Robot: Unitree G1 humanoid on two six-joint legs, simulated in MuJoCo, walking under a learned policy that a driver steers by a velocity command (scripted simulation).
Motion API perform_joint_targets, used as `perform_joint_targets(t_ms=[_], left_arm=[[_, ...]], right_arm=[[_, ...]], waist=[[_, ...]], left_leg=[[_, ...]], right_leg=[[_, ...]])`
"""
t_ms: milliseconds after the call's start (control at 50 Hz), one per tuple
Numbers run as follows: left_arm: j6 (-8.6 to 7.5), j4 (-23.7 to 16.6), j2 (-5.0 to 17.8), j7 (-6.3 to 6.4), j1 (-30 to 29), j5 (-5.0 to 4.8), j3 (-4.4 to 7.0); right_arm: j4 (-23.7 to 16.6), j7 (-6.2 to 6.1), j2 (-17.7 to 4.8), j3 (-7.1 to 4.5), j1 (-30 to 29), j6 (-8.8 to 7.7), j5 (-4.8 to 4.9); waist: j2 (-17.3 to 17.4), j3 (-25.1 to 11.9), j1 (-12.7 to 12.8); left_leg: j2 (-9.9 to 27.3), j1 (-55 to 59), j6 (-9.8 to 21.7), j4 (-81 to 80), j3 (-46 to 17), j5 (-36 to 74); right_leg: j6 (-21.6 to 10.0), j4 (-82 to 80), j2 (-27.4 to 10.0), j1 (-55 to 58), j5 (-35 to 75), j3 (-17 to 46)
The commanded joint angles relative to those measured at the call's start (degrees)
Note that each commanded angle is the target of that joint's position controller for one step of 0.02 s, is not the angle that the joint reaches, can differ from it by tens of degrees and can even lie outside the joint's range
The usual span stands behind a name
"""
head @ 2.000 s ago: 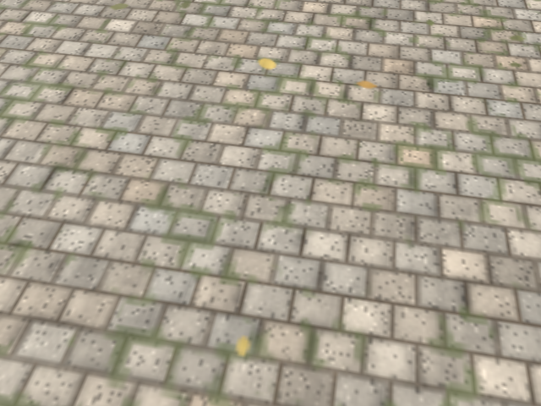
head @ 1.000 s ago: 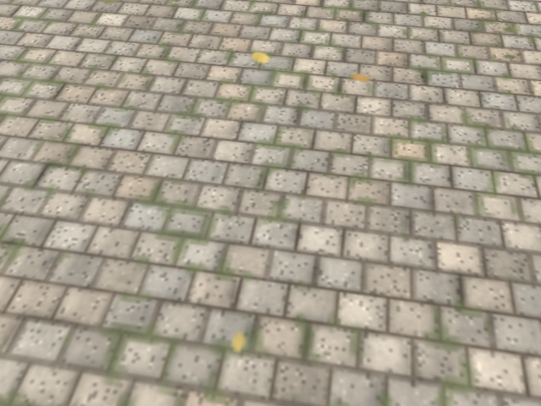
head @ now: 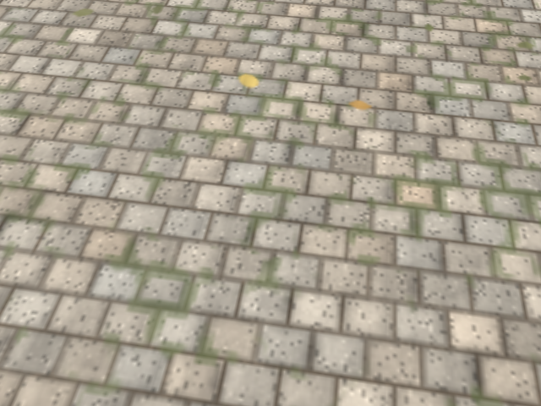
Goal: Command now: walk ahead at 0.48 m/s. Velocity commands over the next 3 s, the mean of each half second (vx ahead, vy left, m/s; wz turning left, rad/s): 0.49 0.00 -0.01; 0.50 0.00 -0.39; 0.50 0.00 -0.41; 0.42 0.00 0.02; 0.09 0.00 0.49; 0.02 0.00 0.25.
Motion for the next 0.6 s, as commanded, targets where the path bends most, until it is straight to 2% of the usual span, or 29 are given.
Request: perform_joint_targets(t_ms=[20, 40, 80, 120, 160, 240, 300, 340, 380, 400, 420, 440, 460, 480, 500, 520, 540, 560, 600], left_arm=[[-0.94, -0.3, 4.5, -0.41, 3.7, 1.29, 0.82], [-1.02, 0.4, 3.7, -0.48, 4.1, 1.13, 0.65], [-1.30, 1.8, 4.3, -0.08, 6.0, 0.68, 0.65], [-1.33, 2.6, 6.3, 0.75, 8.3, 0.74, 1.05], [-0.93, 3.1, 7.2, 1.55, 10.7, 0.75, 1.26], [-0.22, 3.9, 8.2, 2.32, 15.1, -0.04, 1.37], [0.47, 5.2, 8.7, 2.40, 18.8, -0.50, 1.53], [1.17, 5.9, 8.9, 2.50, 20.2, -0.59, 1.74], [1.79, 6.0, 9.7, 2.62, 19.9, -0.62, 2.12], [2.07, 5.7, 10.2, 2.64, 18.8, -0.56, 2.29], [2.41, 5.2, 10.0, 2.61, 17.5, -0.34, 2.15], [2.53, 4.4, 8.2, 2.62, 17.3, 0.28, 1.40], [1.71, 2.8, 2.6, 2.28, 22.5, 0.88, -0.39], [0.24, 3.9, 0.3, 1.92, 24.6, -0.30, -1.28], [-0.76, 3.0, 7.1, 1.80, 19.5, -2.06, 0.52], [-1.08, 1.5, 8.4, 1.94, 14.6, -2.76, 0.92], [-0.75, 1.4, 7.7, 2.35, 12.6, -2.20, 1.08], [0.15, 1.7, 7.1, 2.68, 12.7, -1.56, 1.63], [1.95, 2.6, 4.1, 2.59, 15.4, -1.47, 1.57]], right_arm=[[-3.9, -0.48, -5.2, -1.88, 0.9, -0.49, 0.08], [-3.8, -0.64, -4.1, -1.92, 1.7, 0.23, 0.07], [-4.8, -0.95, -4.0, -2.24, -0.1, 1.16, -0.26], [-7.1, -1.13, -4.9, -2.60, -5.6, 1.26, -1.08], [-8.9, -0.90, -5.0, -2.68, -10.9, 0.97, -1.35], [-11.3, 0.16, -3.7, -1.97, -19.9, 0.21, -1.02], [-13.1, 1.23, -3.7, -1.50, -25.0, -0.04, -0.46], [-14.6, 2.01, -4.3, -1.45, -27.1, -0.33, -0.26], [-15.1, 2.57, -5.7, -1.79, -26.1, -0.69, -0.19], [-14.7, 2.64, -6.9, -2.29, -23.4, -0.86, -0.19], [-13.0, 2.52, -8.9, -3.39, -17.0, -0.95, -0.27], [-10.0, 2.07, -12.3, -4.91, -6.2, -0.96, -0.48], [-8.4, 1.70, -18.7, -6.43, 2.9, -0.74, -1.98], [-7.6, 1.95, -16.6, -5.88, 4.9, -0.44, -1.56], [-8.2, 1.89, -12.1, -4.46, 1.2, -0.59, -1.29], [-9.4, 1.63, -9.9, -3.74, -3.8, -0.62, -1.41], [-9.7, 1.76, -8.1, -3.14, -8.2, -0.77, -1.60], [-9.8, 1.89, -6.4, -2.71, -10.6, -1.13, -1.84], [-8.9, 2.04, -5.7, -2.74, -11.3, -1.55, -2.35]], waist=[[-2.3, -3.6, 0.4], [-3.7, -2.9, -0.4], [-4.3, -0.3, -1.0], [-3.3, 1.7, -0.3], [-2.4, 2.2, 1.1], [-2.4, 2.3, 4.2], [-2.5, 3.3, 6.1], [-2.8, 3.7, 6.2], [-3.9, 2.7, 4.7], [-4.9, 1.0, 2.8], [-5.0, -3.0, -0.9], [-3.9, -10.3, -5.3], [7.4, -20.9, -5.1], [15.4, -26.9, -4.9], [10.2, -18.8, -5.2], [7.1, -12.2, -3.9], [3.2, -7.8, -1.9], [3.7, -5.2, 0.0], [4.5, -3.5, 2.0]], left_leg=[[7.2, -15.1, 1.2, 4.1, -1.9, 7.6], [7.7, -14.1, 1.1, 2.1, -1.5, 7.7], [8.5, -15.9, 0.3, -1.9, -0.4, 8.6], [9.4, -21.2, -1.2, -7.4, 0.0, 13.7], [9.4, -25.1, -2.0, -14.7, 0.3, 20.1], [6.5, -22.2, -2.4, -29.9, 3.2, 29.5], [5.2, -22.1, -2.3, -35.5, 3.8, 28.9], [4.7, -23.0, -1.3, -38.1, 3.5, 25.5], [3.7, -20.1, 0.3, -40.1, 3.9, 20.8], [2.3, -15.6, 1.2, -40.8, 5.0, 18.8], [0.3, -6.7, 2.6, -41.8, 6.7, 18.2], [2.0, 9.0, 5.0, -40.2, 4.8, 19.5], [17.3, 33.3, 12.8, -40.3, -17.6, 16.5], [24.2, 41.0, 17.6, -50.5, -38.9, 8.3], [22.3, 34.8, 13.9, -51.7, -32.6, 6.0], [20.3, 26.1, 11.3, -52.5, -22.8, 9.7], [17.9, 17.6, 9.9, -54.9, -15.9, 14.2], [15.5, 12.2, 8.5, -57.1, -10.5, 16.2], [13.6, 6.7, 8.1, -60.3, -4.7, 19.4]], right_leg=[[-9.3, -20.5, -15.9, 12.2, 1.0, 20.9], [-9.6, -22.2, -15.0, 10.1, 0.5, 18.9], [-10.3, -24.7, -14.2, 7.1, 0.3, 15.6], [-10.9, -26.2, -14.7, 7.7, 0.8, 14.6], [-10.4, -26.4, -14.6, 10.5, 2.8, 13.4], [-8.0, -25.6, -12.7, 13.5, 6.2, 8.7], [-7.8, -23.6, -14.2, 18.6, 6.0, 8.4], [-7.3, -21.2, -16.2, 23.2, 7.0, 9.0], [-6.3, -18.0, -17.7, 26.3, 11.4, 9.6], [-5.6, -14.7, -17.5, 26.9, 18.9, 9.1], [-4.4, -6.8, -15.5, 26.2, 28.8, 7.1], [-2.5, 6.4, -12.3, 19.9, 29.5, 4.5], [1.2, 29.8, -5.1, -1.3, 9.8, 1.1], [2.3, 42.5, 1.2, -14.2, -23.0, 7.7], [0.9, 47.4, -2.4, -19.8, -21.7, 12.3], [0.2, 46.3, -5.5, -20.4, -16.6, 10.9], [0.5, 42.3, -7.9, -17.7, -11.9, 9.9], [0.6, 38.5, -9.7, -14.7, -8.9, 10.2], [1.0, 36.5, -10.4, -10.2, -5.7, 10.2]])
